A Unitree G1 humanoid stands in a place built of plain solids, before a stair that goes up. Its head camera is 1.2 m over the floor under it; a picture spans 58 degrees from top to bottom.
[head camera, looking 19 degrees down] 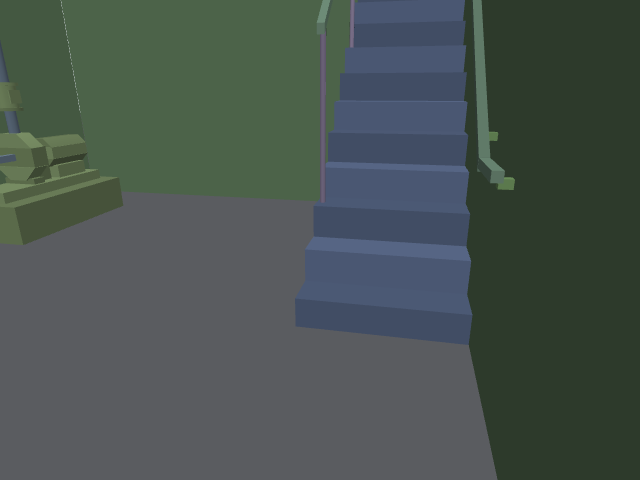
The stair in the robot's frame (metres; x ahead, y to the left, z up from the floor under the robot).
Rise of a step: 0.19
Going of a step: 0.23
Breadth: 0.89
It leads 12 degrees to the right of straight ahead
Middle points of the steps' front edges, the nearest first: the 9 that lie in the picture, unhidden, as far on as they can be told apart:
1.96 -0.31 0.17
2.19 -0.35 0.36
2.41 -0.40 0.55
2.64 -0.44 0.74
2.87 -0.49 0.94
3.09 -0.54 1.13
3.32 -0.58 1.32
3.54 -0.63 1.51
3.76 -0.68 1.71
